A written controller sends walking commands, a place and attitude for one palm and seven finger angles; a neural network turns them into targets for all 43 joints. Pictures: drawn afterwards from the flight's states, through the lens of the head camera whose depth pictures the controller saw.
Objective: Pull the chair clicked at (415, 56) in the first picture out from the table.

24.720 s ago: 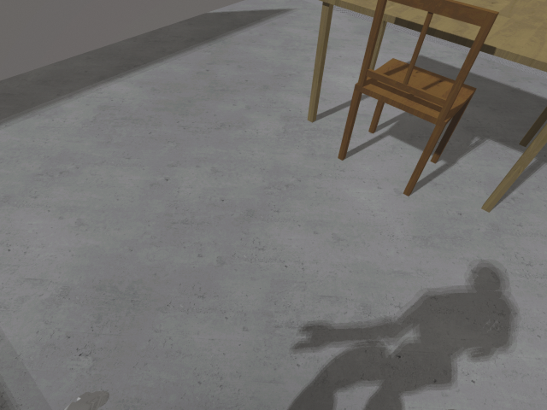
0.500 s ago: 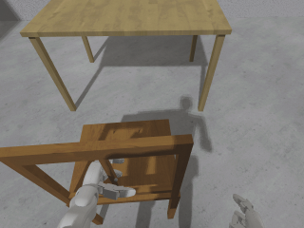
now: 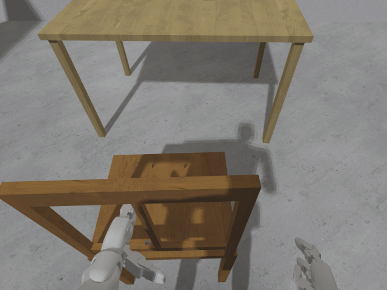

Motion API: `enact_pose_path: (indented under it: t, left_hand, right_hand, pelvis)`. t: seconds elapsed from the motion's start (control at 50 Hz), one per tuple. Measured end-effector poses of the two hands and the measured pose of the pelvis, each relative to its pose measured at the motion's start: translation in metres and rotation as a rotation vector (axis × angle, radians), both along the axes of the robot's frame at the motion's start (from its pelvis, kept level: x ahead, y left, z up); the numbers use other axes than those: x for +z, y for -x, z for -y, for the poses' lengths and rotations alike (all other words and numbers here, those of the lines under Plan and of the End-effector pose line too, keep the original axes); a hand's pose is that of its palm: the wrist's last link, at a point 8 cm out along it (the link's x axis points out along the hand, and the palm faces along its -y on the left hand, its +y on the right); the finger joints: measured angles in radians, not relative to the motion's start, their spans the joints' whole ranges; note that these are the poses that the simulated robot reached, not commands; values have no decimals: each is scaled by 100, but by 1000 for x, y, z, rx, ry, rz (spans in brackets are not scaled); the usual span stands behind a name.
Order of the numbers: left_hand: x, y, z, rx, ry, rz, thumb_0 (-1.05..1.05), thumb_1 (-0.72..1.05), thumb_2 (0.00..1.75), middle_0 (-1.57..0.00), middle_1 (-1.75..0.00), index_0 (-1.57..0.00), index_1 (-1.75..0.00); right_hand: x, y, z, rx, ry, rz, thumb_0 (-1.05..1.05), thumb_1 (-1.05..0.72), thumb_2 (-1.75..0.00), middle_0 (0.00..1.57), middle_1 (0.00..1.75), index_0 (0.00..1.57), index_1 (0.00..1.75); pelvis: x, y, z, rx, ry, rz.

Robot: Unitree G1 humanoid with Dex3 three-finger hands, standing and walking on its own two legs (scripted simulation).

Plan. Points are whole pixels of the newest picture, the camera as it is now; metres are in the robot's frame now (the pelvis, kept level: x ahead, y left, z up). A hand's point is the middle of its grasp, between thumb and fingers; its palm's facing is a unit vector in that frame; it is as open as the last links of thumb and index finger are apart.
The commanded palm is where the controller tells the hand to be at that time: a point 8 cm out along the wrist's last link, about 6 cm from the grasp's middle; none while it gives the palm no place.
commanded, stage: draw the fingers out of the gap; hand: left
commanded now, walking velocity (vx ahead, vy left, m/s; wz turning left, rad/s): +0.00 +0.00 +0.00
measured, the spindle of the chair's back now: (149, 226) +0.27 +0.11 -0.05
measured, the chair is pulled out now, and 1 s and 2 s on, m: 0.66 0.66 0.66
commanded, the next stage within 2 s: draw the hand back to the body in 0.74 s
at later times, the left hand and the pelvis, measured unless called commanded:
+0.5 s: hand (138, 288) +0.15 +0.11 -0.02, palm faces -0.07 -0.99 -0.15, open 17.5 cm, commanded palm +0.12 +0.16 +0.00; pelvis +0.00 +0.00 -0.01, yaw +1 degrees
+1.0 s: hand out of the picture +0.12 +0.13 +0.01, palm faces +0.07 -1.00 -0.02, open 17.5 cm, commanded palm +0.07 +0.19 +0.03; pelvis -0.01 +0.00 -0.03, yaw +1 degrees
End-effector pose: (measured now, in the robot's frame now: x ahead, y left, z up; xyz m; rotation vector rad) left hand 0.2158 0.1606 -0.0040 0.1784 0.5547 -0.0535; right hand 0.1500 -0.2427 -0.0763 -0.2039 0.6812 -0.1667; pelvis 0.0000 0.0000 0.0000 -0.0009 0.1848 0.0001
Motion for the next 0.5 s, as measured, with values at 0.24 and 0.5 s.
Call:
enact_pose_path:
  t: [0.24, 0.5]
  left_hand:
    - [0, 50, -8, 33, -7, -40, -1, -54, 20, 0, 0, 0, -1]
    - [3, 82, -4, 35, 5, -31, -1, -54, 20, 0, 0, 0, 0]
  right_hand:
    - [3, -6, -3, -13, 6, 37, 1, -90, -90, 20, 30, 20, 30]
    - [3, -19, -17, 4, -11, 103, 1, -90, -90, 20, 30, 20, 30]
  pelvis:
    - [-6, -3, -1, 4, 6, -12]
    - [-14, 3, -4, 11, 10, -14]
